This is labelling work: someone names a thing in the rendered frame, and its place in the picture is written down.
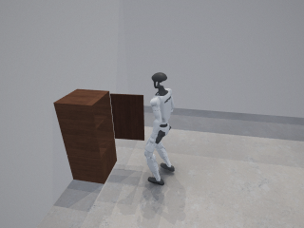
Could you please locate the robot left forearm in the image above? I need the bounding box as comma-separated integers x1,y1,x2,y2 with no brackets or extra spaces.
149,120,161,145

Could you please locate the robot left hand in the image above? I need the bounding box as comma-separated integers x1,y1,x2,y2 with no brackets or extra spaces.
144,143,155,159

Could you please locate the cupboard door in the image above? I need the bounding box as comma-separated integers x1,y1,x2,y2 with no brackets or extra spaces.
110,93,144,141

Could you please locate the robot right upper arm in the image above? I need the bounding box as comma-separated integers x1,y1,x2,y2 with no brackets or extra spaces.
165,88,175,110

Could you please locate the left robot thigh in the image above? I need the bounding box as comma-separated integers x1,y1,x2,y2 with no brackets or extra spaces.
145,131,163,161

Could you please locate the robot left upper arm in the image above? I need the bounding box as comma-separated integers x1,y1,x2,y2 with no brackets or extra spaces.
150,96,162,125

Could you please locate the humanoid robot torso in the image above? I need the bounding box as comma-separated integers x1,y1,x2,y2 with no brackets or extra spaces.
153,91,171,137

